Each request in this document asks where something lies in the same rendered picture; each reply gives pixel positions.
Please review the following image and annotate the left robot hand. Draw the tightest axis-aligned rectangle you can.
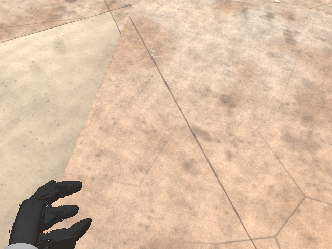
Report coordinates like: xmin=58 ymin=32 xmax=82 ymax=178
xmin=8 ymin=180 xmax=92 ymax=249

